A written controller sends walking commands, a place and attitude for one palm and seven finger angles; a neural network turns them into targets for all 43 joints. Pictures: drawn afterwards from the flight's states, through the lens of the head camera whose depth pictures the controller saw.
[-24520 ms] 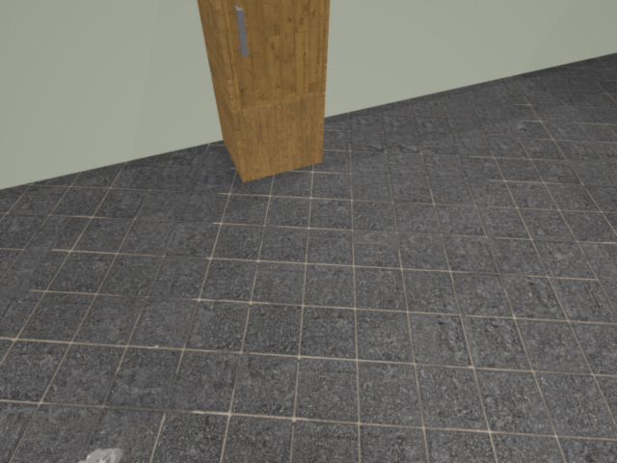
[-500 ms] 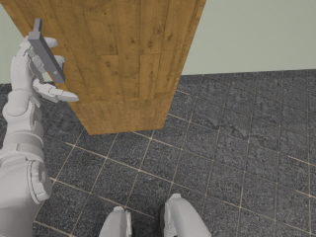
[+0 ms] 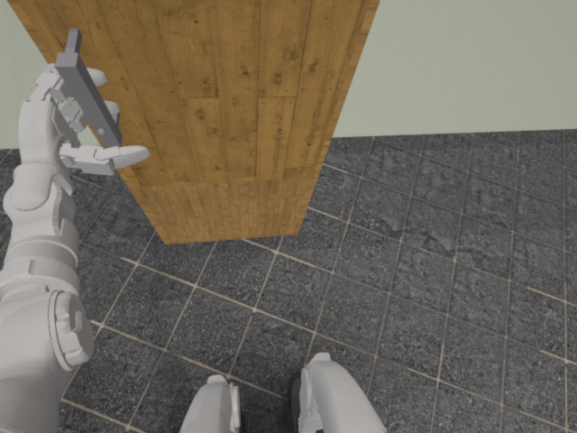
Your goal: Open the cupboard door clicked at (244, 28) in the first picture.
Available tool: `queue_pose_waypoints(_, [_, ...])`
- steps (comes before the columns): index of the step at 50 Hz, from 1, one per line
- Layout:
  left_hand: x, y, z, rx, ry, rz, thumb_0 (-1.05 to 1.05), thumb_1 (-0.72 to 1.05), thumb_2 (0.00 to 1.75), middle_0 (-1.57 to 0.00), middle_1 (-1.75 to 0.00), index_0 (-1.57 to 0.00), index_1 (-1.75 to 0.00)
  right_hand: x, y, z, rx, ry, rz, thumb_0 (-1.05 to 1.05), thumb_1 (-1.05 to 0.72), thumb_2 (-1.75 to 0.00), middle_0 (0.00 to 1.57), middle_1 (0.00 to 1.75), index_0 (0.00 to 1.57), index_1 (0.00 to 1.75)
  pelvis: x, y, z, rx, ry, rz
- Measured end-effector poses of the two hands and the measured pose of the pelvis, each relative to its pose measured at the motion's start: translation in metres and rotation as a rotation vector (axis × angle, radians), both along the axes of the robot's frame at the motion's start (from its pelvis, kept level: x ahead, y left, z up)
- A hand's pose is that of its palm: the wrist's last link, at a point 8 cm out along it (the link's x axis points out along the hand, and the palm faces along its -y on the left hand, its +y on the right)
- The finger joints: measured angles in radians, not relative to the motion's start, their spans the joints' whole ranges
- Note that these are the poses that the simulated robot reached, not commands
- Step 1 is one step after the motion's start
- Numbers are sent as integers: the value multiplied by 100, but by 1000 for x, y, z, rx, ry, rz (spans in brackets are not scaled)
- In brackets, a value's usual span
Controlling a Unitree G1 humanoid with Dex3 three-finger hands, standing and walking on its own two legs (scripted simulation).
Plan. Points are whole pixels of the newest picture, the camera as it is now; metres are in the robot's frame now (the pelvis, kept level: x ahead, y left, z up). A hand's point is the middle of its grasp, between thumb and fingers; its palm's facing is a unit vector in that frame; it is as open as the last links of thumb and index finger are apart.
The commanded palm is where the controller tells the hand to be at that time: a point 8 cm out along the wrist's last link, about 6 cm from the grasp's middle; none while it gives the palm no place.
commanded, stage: close the thumb around the handle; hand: left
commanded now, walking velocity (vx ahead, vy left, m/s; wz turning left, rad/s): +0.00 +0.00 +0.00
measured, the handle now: (95, 94) +0.56 +0.23 +0.05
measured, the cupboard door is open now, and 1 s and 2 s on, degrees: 0 15 39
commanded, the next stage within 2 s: pull the door open along its arc in 0.42 s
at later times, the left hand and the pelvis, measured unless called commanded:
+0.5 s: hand (108, 128) +0.51 +0.21 +0.05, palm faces +0.03 -1.00 -0.02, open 5.9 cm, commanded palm +0.49 +0.25 +0.05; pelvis +0.00 +0.00 +0.00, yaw +0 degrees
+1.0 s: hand (125, 189) +0.42 +0.18 +0.05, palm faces +0.03 -1.00 +0.01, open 6.0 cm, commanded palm +0.35 +0.22 +0.05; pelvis +0.02 +0.01 +0.02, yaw -1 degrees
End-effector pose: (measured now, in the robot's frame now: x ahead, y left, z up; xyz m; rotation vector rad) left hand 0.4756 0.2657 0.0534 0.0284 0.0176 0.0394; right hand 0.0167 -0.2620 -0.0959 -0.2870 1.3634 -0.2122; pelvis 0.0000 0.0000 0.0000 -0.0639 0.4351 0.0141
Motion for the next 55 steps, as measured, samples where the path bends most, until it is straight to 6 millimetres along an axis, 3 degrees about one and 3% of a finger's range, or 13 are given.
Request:
queue_pose_waypoints(16, [6,-3,-1,0,8,-13,1,67,81,-37,-132,-38,-132,-3,6,-2,9,20,-3,0,-90,-90,20,30,20,30,3,3,0,-3,6,3])
queue_pose_waypoints(36, [0,-9,-2,-10,-1,-6,1,72,82,-36,-133,-34,-135,-1,7,0,23,-9,-21,1,-90,-90,20,30,20,30,2,2,1,5,1,-14])
queue_pose_waypoints(45, [-41,-19,-3,-12,-8,-30,1,72,76,-33,-132,-33,-134,28,12,9,63,-87,-29,1,-90,-90,20,30,20,29,14,5,14,15,-27,-27])
queue_pose_waypoints(49, [-74,-32,-3,-26,-12,-30,0,72,75,-32,-132,-32,-133,58,15,14,83,-167,-4,1,-90,-90,20,30,20,29,20,6,19,17,-44,-27])
queue_pose_waypoints(55, [-127,-67,-4,-89,-24,149,1,70,75,-32,-131,-34,-128,118,26,17,127,-310,93,1,-91,-90,20,30,20,29,26,6,22,27,-72,-25])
